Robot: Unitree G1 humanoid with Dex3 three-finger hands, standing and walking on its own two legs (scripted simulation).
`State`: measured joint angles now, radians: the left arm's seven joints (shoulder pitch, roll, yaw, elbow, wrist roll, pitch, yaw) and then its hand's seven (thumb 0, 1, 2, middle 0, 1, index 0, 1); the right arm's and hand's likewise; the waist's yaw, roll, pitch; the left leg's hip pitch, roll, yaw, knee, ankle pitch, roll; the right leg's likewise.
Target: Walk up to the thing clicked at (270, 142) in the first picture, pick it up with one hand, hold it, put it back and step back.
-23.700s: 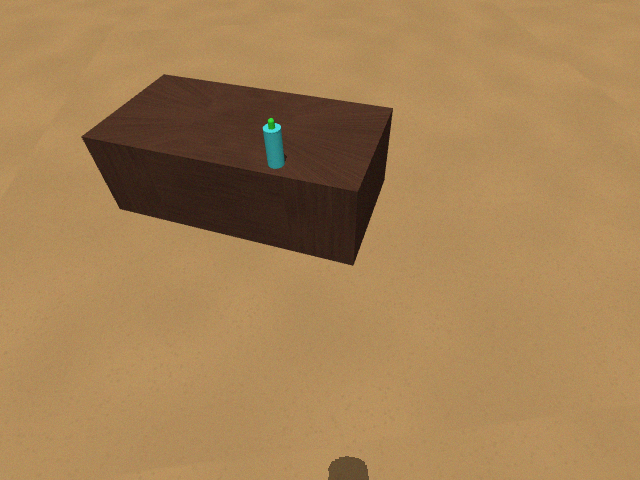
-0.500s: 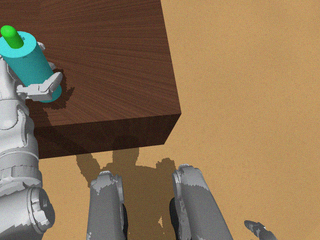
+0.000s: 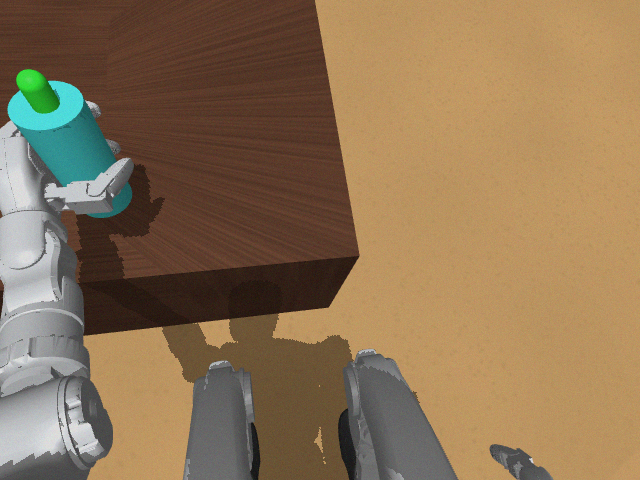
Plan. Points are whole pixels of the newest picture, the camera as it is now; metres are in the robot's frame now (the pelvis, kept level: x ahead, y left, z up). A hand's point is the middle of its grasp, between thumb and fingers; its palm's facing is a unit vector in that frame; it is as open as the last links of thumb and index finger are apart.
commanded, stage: settle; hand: left
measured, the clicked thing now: (73, 146) +0.50 +0.24 +0.04
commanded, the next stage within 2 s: lift in 0.16 s
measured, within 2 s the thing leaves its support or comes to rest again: neither
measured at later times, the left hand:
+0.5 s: hand (73, 151) +0.48 +0.23 +0.05, palm faces +0.20 -0.98 -0.03, open 8.7 cm
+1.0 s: hand (2, 156) +0.41 +0.22 +0.16, palm faces +0.21 -0.98 -0.02, open 8.7 cm
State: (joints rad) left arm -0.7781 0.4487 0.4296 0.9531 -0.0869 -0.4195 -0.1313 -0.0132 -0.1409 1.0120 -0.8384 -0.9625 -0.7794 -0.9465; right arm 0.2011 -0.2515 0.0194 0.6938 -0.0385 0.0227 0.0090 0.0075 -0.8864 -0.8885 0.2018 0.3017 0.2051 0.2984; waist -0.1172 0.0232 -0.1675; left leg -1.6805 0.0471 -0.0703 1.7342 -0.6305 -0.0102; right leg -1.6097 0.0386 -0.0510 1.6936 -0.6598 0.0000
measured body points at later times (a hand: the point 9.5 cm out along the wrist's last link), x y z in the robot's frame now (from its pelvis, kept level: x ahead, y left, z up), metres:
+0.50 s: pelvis +0.01 +0.00 +0.04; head +0.18 +0.03 +0.45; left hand +0.47 +0.28 +0.06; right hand +0.09 -0.26 -0.09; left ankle +0.06 +0.12 -0.51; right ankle +0.05 -0.12 -0.51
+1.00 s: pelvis +0.02 +0.00 +0.12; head +0.12 +0.03 +0.56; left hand +0.39 +0.27 +0.16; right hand +0.14 -0.25 +0.01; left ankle +0.06 +0.12 -0.51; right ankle +0.05 -0.12 -0.51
